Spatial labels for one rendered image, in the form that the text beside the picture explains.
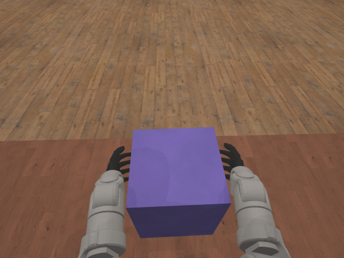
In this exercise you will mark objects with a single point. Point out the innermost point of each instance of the carton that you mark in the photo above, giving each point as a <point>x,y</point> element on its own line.
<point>177,185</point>

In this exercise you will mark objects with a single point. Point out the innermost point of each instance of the robot left forearm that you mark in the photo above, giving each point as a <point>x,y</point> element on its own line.
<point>105,237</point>

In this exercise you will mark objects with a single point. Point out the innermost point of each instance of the right robot hand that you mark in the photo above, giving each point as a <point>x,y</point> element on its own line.
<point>234,161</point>

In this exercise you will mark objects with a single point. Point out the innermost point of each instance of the robot right forearm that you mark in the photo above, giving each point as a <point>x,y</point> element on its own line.
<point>256,228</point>

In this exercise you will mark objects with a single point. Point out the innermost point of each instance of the left robot hand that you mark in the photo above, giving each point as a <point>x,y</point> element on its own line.
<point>116,165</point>

